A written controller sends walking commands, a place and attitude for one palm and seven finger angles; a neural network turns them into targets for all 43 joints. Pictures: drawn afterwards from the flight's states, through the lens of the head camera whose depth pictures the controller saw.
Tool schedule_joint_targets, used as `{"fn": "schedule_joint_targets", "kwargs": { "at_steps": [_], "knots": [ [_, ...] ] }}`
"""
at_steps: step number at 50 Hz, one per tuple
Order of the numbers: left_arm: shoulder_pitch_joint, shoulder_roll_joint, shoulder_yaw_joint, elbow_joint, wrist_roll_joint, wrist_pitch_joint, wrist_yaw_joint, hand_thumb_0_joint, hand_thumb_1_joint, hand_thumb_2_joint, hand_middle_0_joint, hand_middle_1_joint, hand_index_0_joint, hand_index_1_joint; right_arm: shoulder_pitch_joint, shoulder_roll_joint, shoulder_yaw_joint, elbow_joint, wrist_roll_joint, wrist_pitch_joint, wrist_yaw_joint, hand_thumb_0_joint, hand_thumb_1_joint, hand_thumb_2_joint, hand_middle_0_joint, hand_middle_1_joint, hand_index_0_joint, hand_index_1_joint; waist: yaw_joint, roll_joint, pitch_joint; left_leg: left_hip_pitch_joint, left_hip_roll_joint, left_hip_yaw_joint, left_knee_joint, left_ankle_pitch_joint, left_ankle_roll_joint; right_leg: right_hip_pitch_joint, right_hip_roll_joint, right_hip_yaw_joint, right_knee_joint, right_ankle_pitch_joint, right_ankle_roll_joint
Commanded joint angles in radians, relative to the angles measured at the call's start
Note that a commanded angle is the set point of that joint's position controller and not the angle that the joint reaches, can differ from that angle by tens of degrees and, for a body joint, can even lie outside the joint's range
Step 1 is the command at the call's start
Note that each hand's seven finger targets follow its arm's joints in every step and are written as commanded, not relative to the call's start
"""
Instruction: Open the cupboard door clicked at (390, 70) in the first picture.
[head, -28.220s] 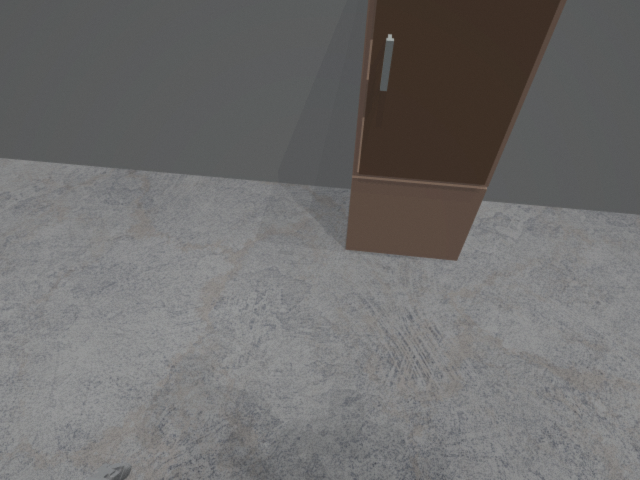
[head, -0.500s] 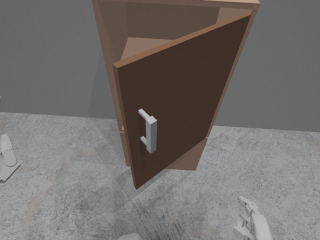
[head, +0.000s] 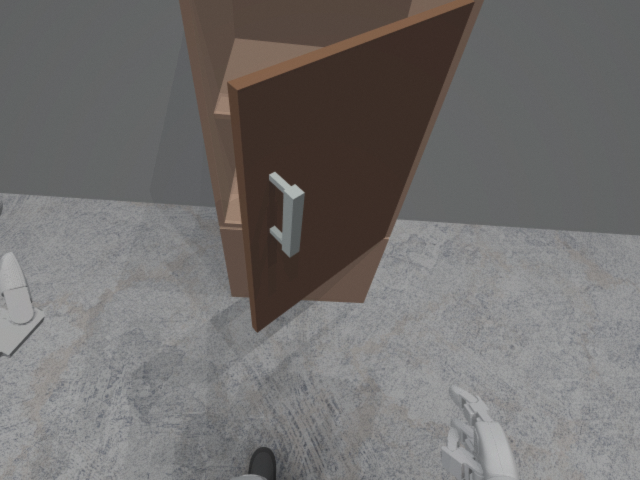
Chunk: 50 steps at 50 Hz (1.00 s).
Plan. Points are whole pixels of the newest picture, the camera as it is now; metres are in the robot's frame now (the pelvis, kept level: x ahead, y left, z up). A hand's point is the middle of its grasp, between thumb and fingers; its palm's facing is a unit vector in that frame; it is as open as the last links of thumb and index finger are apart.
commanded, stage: stop stepping back and stand still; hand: left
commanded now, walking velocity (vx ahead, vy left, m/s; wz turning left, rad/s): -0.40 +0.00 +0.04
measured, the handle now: (283, 215) +0.45 +0.09 +0.04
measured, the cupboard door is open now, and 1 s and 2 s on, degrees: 42 42 42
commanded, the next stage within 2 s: let the arm hang, fingers relaxed in 1.56 s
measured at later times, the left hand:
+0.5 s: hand (61, 450) +0.13 +0.21 +0.15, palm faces +0.41 -0.82 -0.41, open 7.5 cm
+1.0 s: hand out of the picture +0.05 +0.20 +0.16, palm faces +0.41 -0.79 -0.45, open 7.5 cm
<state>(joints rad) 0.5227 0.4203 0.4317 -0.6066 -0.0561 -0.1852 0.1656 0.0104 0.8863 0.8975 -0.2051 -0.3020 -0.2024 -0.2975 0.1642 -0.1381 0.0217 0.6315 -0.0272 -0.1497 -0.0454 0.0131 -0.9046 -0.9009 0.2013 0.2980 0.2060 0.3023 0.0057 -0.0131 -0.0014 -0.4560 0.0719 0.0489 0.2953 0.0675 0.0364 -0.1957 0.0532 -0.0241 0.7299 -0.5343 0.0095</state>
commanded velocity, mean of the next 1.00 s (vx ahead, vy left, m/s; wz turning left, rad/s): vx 0.04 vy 0.04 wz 0.00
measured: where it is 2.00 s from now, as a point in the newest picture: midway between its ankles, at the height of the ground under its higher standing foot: outside the picture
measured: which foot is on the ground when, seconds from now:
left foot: down 0.00-0.12, up 0.14-0.30, down 0.32-0.56, up 0.58-0.82, down 0.84-1.00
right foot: up 0.00-0.06, down 0.08-1.00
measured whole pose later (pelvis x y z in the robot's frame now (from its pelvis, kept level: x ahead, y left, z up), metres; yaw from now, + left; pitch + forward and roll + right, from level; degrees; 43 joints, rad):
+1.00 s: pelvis -0.15 -0.05 +0.00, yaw +0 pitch -2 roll +0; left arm 0.54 0.38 0.38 -0.49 -0.02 -0.19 0.16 0.01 0.88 0.90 -0.21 -0.30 -0.21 -0.30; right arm 0.20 -0.22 0.00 0.61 -0.01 -0.14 -0.07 0.02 -0.91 -0.90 0.20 0.30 0.20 0.30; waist 0.00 -0.02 0.04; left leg -0.18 0.04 0.04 0.47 -0.25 -0.03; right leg -0.23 0.04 -0.08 0.47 -0.20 -0.06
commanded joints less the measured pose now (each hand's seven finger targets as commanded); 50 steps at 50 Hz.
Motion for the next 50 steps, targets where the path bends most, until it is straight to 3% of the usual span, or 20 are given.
{"fn": "schedule_joint_targets", "kwargs": {
  "at_steps": [1, 3, 6, 9, 12, 14, 16, 17, 19, 20, 23, 26, 27, 29, 31, 35, 40, 45, 47, 50],
  "knots": [
    [0.033, 0.219, 0.154, -0.245, -0.03, -0.075, -0.004, 0.0, 0.9, 0.9, -0.2, -0.3, -0.2, -0.3, -0.054, -0.179, -0.067, -0.127, 0.004, -0.03, -0.005, 0.0, -0.9, -0.9, 0.2, 0.3, 0.2, 0.3, 0.014, 0.259, -0.286, 0.396, 0.113, -0.135, -0.094, -0.059, -0.015, 0.023, 0.034, -0.068, -0.328, 0.121, -0.032],
    [0.055, 0.269, 0.202, -0.263, -0.044, -0.094, -0.018, 0.0, 0.9, 0.9, -0.2, -0.3, -0.2, -0.3, -0.076, -0.169, -0.061, -0.145, 0.007, -0.001, 0.0, 0.0, -0.9, -0.9, 0.2, 0.3, 0.2, 0.3, 0.022, 0.163, -0.265, 0.416, 0.071, -0.071, 0.048, -0.043, -0.039, 0.001, -0.046, -0.008, -0.51, 0.289, -0.049],
    [0.107, 0.351, 0.294, -0.223, -0.044, -0.117, -0.007, 0.0, 0.9, 0.9, -0.2, -0.3, -0.2, -0.3, -0.106, -0.166, -0.041, -0.174, 0.022, 0.014, -0.006, 0.0, -0.9, -0.9, 0.2, 0.3, 0.2, 0.3, 0.04, -0.08, -0.167, 0.154, -0.066, -0.005, 0.514, -0.437, -0.059, -0.1, -0.357, 0.188, -0.503, 0.657, -0.107],
    [0.161, 0.261, 0.254, -0.102, -0.02, -0.069, -0.017, 0.0, 0.9, 0.9, -0.2, -0.3, -0.2, -0.3, -0.107, -0.164, -0.038, -0.193, 0.044, 0.02, -0.009, 0.0, -0.9, -0.9, 0.2, 0.3, 0.2, 0.3, 0.013, -0.126, -0.174, -0.093, -0.077, -0.021, 0.595, -0.411, -0.039, 0.118, -0.295, 0.113, -0.291, 1.16, -0.02],
    [0.041, 0.2, 0.165, -0.029, -0.011, -0.047, -0.001, 0.0, 0.9, 0.9, -0.2, -0.3, -0.2, -0.3, -0.079, -0.176, -0.028, -0.154, 0.039, 0.024, -0.029, 0.0, -0.9, -0.9, 0.2, 0.3, 0.2, 0.3, -0.011, -0.051, -0.084, 0.042, -0.088, 0.047, 0.429, -0.31, -0.03, 0.056, -0.279, 0.091, -0.29, 1.084, -0.069],
    [-0.069, 0.171, 0.096, 0.035, -0.01, -0.036, 0.001, 0.0, 0.9, 0.9, -0.2, -0.3, -0.2, -0.3, -0.062, -0.202, -0.042, -0.128, 0.044, 0.012, -0.039, 0.0, -0.9, -0.9, 0.2, 0.3, 0.2, 0.3, -0.03, -0.082, -0.042, 0.191, -0.104, 0.048, 0.296, -0.255, -0.004, -0.015, -0.261, 0.069, -0.255, 1.06, -0.008],
    [-0.135, 0.16, 0.052, 0.039, -0.004, -0.032, 0.005, 0.0, 0.9, 0.9, -0.2, -0.3, -0.2, -0.3, -0.026, -0.229, -0.055, -0.133, 0.049, 0.007, -0.045, 0.0, -0.9, -0.9, 0.2, 0.3, 0.2, 0.3, -0.039, -0.039, -0.1, 0.35, -0.04, -0.03, 0.191, 0.062, 0.045, -0.035, -0.176, 0.034, -0.096, 1.008, 0.071],
    [-0.146, 0.172, 0.056, 0.032, 0.001, -0.039, 0.006, 0.0, 0.9, 0.9, -0.2, -0.3, -0.2, -0.3, -0.009, -0.242, -0.061, -0.146, 0.056, 0.006, -0.043, 0.0, -0.9, -0.9, 0.2, 0.3, 0.2, 0.3, -0.034, 0.011, -0.132, 0.446, 0.039, -0.115, 0.206, 0.266, 0.092, -0.113, -0.123, 0.033, 0.001, 0.848, 0.098],
    [-0.149, 0.191, 0.067, 0.003, 0.017, -0.046, 0.012, 0.0, 0.9, 0.9, -0.2, -0.3, -0.2, -0.3, -0.003, -0.223, -0.059, -0.155, 0.047, -0.007, -0.026, 0.0, -0.9, -0.9, 0.2, 0.3, 0.2, 0.3, -0.008, 0.141, -0.146, 0.509, 0.188, -0.335, 0.177, 0.506, 0.189, -0.276, -0.055, 0.052, 0.142, 0.154, 0.069],
    [-0.137, 0.18, 0.053, -0.049, 0.022, -0.05, 0.004, 0.0, 0.9, 0.9, -0.2, -0.3, -0.2, -0.3, -0.013, -0.202, -0.056, -0.148, 0.03, -0.021, -0.021, 0.0, -0.9, -0.9, 0.2, 0.3, 0.2, 0.3, -0.008, 0.17, -0.127, 0.388, 0.197, -0.388, 0.081, 0.327, 0.179, -0.211, -0.054, 0.064, 0.149, -0.015, 0.028],
    [-0.063, 0.209, 0.117, -0.145, 0.026, -0.048, 0.01, 0.0, 0.9, 0.9, -0.2, -0.3, -0.2, -0.3, -0.052, -0.2, -0.055, -0.163, 0.028, -0.043, -0.019, 0.0, -0.9, -0.9, 0.2, 0.3, 0.2, 0.3, 0.006, 0.179, -0.01, 0.005, 0.135, -0.273, -0.116, -0.478, 0.117, 0.038, -0.062, 0.011, 0.016, 0.028, -0.003],
    [0.053, 0.228, 0.174, -0.153, 0.027, -0.063, 0.012, 0.0, 0.9, 0.9, -0.2, -0.3, -0.2, -0.3, -0.056, -0.182, -0.052, -0.204, 0.028, -0.028, -0.021, 0.0, -0.9, -0.9, 0.2, 0.3, 0.2, 0.3, 0.012, 0.237, -0.007, -0.197, 0.03, -0.123, -0.057, -0.689, 0.025, 0.241, -0.053, -0.045, -0.196, 0.144, -0.026],
    [0.073, 0.228, 0.183, -0.132, 0.028, -0.07, 0.009, 0.0, 0.9, 0.9, -0.2, -0.3, -0.2, -0.3, -0.048, -0.175, -0.055, -0.207, 0.026, -0.02, -0.018, 0.0, -0.9, -0.9, 0.2, 0.3, 0.2, 0.3, 0.004, 0.16, -0.006, -0.163, -0.024, -0.072, 0.079, -0.637, -0.006, 0.179, -0.1, 0.038, -0.309, 0.103, -0.052],
    [0.052, 0.229, 0.186, -0.091, 0.02, -0.071, 0.005, 0.0, 0.9, 0.9, -0.2, -0.3, -0.2, -0.3, -0.04, -0.177, -0.074, -0.189, 0.028, 0.003, -0.013, 0.0, -0.9, -0.9, 0.2, 0.3, 0.2, 0.3, 0.008, -0.174, 0.004, -0.03, -0.111, -0.059, 0.632, -0.513, -0.059, -0.192, -0.402, 0.538, -0.64, -0.228, -0.175],
    [0.011, 0.17, 0.143, 0.003, 0.018, -0.081, 0.001, 0.0, 0.9, 0.9, -0.2, -0.3, -0.2, -0.3, 0.002, -0.183, -0.075, -0.129, 0.02, -0.002, -0.022, 0.0, -0.9, -0.9, 0.2, 0.3, 0.2, 0.3, -0.033, -0.117, 0.036, -0.015, -0.068, -0.103, 0.794, -0.417, -0.06, -0.251, -0.363, 0.421, -0.612, -0.068, -0.137],
    [-0.108, 0.134, 0.074, 0.136, 0.033, -0.087, 0.003, 0.0, 0.9, 0.9, -0.2, -0.3, -0.2, -0.3, -0.025, -0.167, -0.049, -0.11, 0.027, -0.025, -0.048, 0.0, -0.9, -0.9, 0.2, 0.3, 0.2, 0.3, -0.018, -0.07, 0.009, 0.063, -0.04, -0.031, 0.488, -0.396, -0.04, -0.088, -0.256, 0.185, -0.488, 0.263, -0.099],
    [-0.145, 0.113, 0.022, 0.055, 0.041, -0.072, 0.014, 0.0, 0.9, 0.9, -0.2, -0.3, -0.2, -0.3, -0.009, -0.188, -0.056, -0.105, 0.025, -0.058, -0.05, 0.0, -0.9, -0.9, 0.2, 0.3, 0.2, 0.3, 0.002, -0.118, -0.053, 0.223, -0.062, -0.011, 0.141, -0.325, 0.003, 0.048, -0.217, 0.172, -0.439, 0.429, -0.024],
    [-0.049, 0.2, 0.122, -0.121, 0.038, -0.083, 0.024, 0.0, 0.9, 0.9, -0.2, -0.3, -0.2, -0.3, -0.025, -0.193, -0.066, -0.153, 0.027, -0.05, -0.036, 0.0, -0.9, -0.9, 0.2, 0.3, 0.2, 0.3, 0.007, 0.101, -0.145, 0.308, 0.024, -0.062, 0.138, 0.058, 0.006, 0.11, -0.125, 0.093, -0.3, 0.669, 0.004],
    [-0.018, 0.198, 0.127, -0.161, 0.035, -0.083, 0.022, 0.0, 0.9, 0.9, -0.2, -0.3, -0.2, -0.3, -0.028, -0.181, -0.055, -0.163, 0.028, -0.043, -0.027, 0.0, -0.9, -0.9, 0.2, 0.3, 0.2, 0.3, 0.004, 0.172, -0.148, 0.241, 0.006, -0.055, 0.123, 0.029, -0.015, 0.161, -0.122, 0.076, -0.282, 0.677, -0.015],
    [0.023, 0.173, 0.125, -0.115, 0.023, -0.083, 0.017, 0.0, 0.9, 0.9, -0.2, -0.3, -0.2, -0.3, -0.026, -0.179, -0.057, -0.17, 0.031, -0.04, -0.022, 0.0, -0.9, -0.9, 0.2, 0.3, 0.2, 0.3, 0.002, 0.103, -0.104, 0.182, -0.002, -0.061, 0.112, -0.149, -0.022, 0.14, -0.124, 0.103, -0.336, 0.545, -0.02]
  ]
}}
